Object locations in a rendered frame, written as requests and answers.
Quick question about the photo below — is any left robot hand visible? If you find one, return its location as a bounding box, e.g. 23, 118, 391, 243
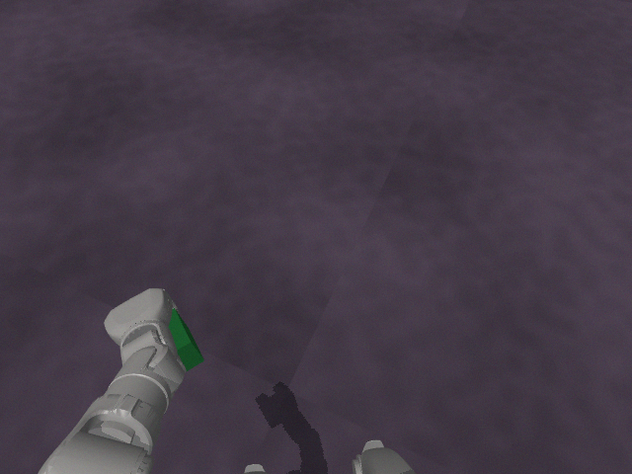
104, 288, 187, 373

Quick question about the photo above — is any left robot arm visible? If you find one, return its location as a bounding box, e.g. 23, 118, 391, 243
38, 320, 185, 474

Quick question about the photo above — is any cube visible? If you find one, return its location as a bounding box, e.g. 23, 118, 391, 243
168, 308, 204, 372

